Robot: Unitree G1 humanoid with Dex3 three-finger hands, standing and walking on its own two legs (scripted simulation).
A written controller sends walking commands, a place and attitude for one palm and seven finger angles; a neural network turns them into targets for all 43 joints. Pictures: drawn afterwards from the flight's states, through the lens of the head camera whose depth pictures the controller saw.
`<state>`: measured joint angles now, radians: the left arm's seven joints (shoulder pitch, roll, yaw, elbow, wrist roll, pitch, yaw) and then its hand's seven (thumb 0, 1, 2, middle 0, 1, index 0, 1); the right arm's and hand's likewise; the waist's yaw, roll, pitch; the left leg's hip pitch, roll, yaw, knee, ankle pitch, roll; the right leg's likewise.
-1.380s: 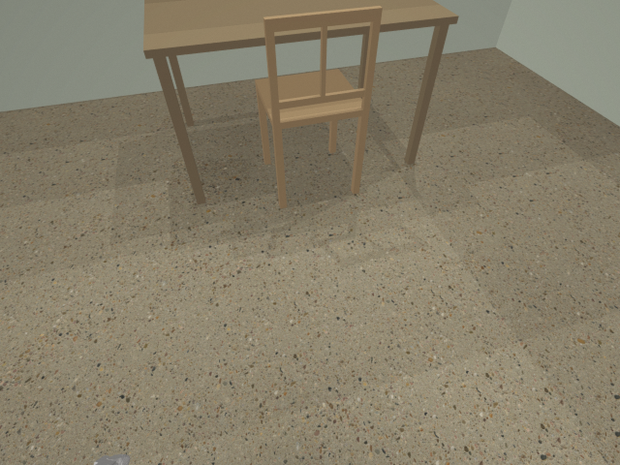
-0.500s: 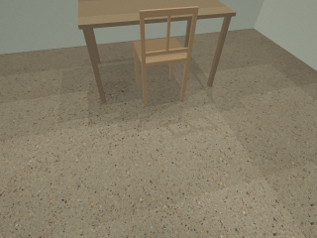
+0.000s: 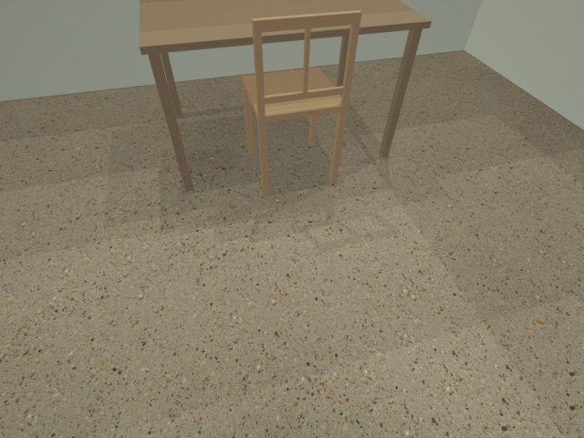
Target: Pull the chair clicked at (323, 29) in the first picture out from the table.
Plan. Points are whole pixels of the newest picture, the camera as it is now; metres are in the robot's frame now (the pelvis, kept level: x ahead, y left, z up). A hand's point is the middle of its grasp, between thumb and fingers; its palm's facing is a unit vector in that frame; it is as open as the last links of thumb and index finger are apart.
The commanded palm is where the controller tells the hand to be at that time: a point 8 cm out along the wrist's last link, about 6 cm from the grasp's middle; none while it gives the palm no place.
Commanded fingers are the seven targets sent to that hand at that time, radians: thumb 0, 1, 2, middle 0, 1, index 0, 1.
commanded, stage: look at it before walking up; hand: left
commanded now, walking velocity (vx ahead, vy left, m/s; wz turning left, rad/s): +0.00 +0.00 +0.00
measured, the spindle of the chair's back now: (306, 61) +1.42 +0.02 -0.11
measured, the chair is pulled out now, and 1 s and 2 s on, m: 0.00 0.00 0.00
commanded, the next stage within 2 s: walk to a spot facing it in 0.06 s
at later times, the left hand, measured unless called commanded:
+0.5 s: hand out of the picture +0.06 +0.18 -0.19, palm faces -0.14 -0.97 -0.21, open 7.4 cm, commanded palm none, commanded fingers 0.00 0.90 0.90 -0.20 -0.30 -0.20 -0.30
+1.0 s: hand (188, 378) +0.26 +0.21 -0.21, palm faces -0.31 -0.93 -0.17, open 7.4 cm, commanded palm none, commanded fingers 0.00 0.90 0.90 -0.20 -0.30 -0.20 -0.30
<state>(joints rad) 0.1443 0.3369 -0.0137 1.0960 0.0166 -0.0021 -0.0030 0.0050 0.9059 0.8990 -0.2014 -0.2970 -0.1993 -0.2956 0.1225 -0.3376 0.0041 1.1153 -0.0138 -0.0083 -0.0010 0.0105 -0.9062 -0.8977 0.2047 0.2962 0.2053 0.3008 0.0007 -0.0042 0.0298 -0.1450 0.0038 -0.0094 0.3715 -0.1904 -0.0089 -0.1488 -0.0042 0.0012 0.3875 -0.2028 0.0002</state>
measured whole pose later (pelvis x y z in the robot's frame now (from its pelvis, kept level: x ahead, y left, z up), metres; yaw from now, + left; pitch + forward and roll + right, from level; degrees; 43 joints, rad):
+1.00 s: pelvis +0.23 +0.01 -0.02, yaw -24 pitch +0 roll -1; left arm 0.39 0.23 0.08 1.05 0.03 -0.01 -0.01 0.01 0.91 0.90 -0.20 -0.30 -0.20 -0.30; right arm 0.10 -0.15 -0.02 0.90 -0.03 -0.07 0.00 0.01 -0.91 -0.90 0.20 0.30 0.20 0.30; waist 0.05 -0.06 0.04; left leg -0.39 0.08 0.15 0.66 -0.26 0.05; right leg -0.29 0.03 0.08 1.08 -0.48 -0.02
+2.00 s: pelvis +0.57 -0.18 -0.02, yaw -43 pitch -1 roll -2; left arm 0.40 0.19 0.05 1.10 0.02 -0.04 -0.01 0.00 0.92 0.90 -0.20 -0.30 -0.19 -0.29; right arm 0.17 -0.22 -0.06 0.99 -0.04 -0.05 0.01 0.02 -0.93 -0.90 0.20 0.30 0.20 0.30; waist 0.04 -0.01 0.01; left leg -0.34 0.10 0.14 0.56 -0.19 0.00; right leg -0.10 0.03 -0.07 0.52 -0.38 -0.03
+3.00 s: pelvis +0.76 -0.43 -0.02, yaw -44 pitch -1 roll -1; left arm 0.22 0.19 0.06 1.01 0.02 0.02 0.02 0.00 0.92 0.90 -0.20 -0.30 -0.20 -0.30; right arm 0.17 -0.19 -0.05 0.96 -0.03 0.02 0.01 0.01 -0.92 -0.90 0.20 0.30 0.20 0.30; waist 0.00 -0.04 0.08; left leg -0.38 0.04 0.14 0.66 -0.26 0.06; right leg -0.31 -0.09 -0.19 0.91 -0.55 0.04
